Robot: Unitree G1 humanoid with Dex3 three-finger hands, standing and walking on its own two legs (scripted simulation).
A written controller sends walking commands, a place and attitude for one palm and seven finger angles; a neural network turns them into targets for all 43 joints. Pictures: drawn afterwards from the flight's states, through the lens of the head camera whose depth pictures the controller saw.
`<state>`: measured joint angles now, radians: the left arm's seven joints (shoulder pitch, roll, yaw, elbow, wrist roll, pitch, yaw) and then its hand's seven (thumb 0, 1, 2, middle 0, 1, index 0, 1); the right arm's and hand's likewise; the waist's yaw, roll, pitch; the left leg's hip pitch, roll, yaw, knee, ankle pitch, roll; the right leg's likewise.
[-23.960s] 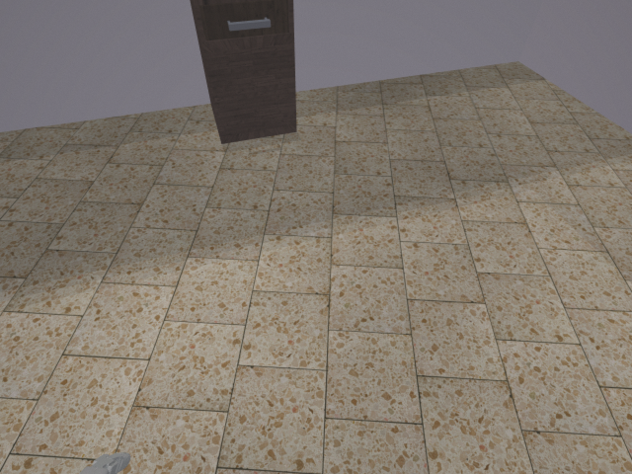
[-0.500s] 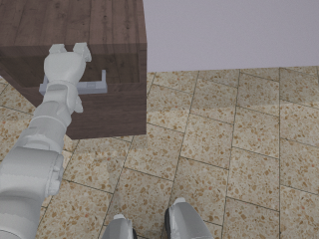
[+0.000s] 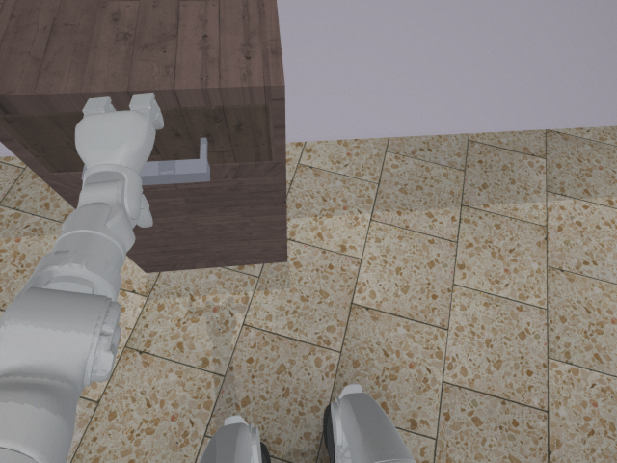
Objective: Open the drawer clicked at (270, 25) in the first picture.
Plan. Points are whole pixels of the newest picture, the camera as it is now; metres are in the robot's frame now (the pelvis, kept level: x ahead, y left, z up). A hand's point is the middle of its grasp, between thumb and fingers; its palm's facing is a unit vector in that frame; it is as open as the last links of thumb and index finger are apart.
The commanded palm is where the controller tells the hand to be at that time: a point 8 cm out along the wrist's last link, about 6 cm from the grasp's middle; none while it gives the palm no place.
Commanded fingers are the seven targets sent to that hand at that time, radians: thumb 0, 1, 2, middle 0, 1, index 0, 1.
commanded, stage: move the hooked fingers above the handle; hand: left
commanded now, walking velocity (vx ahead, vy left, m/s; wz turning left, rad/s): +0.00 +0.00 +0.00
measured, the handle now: (149, 160) +0.58 +0.19 -0.07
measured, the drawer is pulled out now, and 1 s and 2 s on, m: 0.00 0.00 0.00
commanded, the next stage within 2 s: lift the fingers back up to retry in 0.90 s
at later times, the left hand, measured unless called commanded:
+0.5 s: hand (120, 175) +0.52 +0.21 -0.02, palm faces -0.15 +0.02 -0.99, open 13.8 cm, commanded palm +0.50 +0.18 +0.04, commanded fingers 0.00 -0.50 0.30 -0.30 -1.20 -0.30 -1.20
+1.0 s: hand (146, 188) +0.50 +0.17 -0.02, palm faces -0.25 -0.06 -0.97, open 13.7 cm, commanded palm +0.51 +0.18 +0.04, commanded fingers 0.00 -0.50 0.30 -0.30 -1.20 -0.30 -1.20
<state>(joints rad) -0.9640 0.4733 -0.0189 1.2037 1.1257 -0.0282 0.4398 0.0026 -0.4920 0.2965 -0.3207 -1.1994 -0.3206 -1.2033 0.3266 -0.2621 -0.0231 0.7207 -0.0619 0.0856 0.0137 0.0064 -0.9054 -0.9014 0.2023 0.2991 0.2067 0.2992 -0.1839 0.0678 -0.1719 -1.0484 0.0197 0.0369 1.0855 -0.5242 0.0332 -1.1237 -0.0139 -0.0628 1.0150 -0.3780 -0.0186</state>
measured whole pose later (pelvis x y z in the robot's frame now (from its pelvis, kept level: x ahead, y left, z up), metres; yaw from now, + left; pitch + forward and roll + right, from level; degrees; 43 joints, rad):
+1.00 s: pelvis +0.00 +0.00 +0.01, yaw +0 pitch +27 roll -1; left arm -0.94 0.42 -0.07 1.18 1.03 0.05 0.26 0.00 -0.49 0.30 -0.32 -1.20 -0.33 -1.23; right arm 0.30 -0.24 -0.02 0.70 -0.03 0.09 0.00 0.01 -0.91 -0.90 0.20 0.30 0.21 0.30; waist -0.17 0.07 -0.14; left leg -1.00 0.01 0.05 1.02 -0.49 0.04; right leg -1.08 -0.02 -0.05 0.96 -0.35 -0.01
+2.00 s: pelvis +0.01 -0.01 +0.00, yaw +0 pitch +29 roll -1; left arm -0.96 0.46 -0.01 1.16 1.13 -0.03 0.47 0.00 -0.49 0.30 -0.32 -1.20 -0.32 -1.20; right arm 0.31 -0.26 -0.03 0.74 -0.07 0.07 0.01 0.01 -0.91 -0.90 0.20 0.30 0.21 0.30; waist -0.18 0.07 -0.18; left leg -1.05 0.02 0.03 1.08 -0.53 0.02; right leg -1.13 -0.01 -0.07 1.02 -0.39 -0.03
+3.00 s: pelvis +0.00 +0.00 +0.02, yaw -2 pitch +26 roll +0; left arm -0.81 0.43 0.01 1.12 1.04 0.09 0.33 0.00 -0.49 0.30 -0.35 -1.23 -0.32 -1.21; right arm 0.28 -0.25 -0.01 0.68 -0.02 0.11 -0.01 0.01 -0.91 -0.90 0.20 0.30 0.21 0.30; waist -0.15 0.08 -0.13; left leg -0.95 0.02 0.08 0.98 -0.48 0.04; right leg -1.06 0.00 -0.01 0.94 -0.33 -0.01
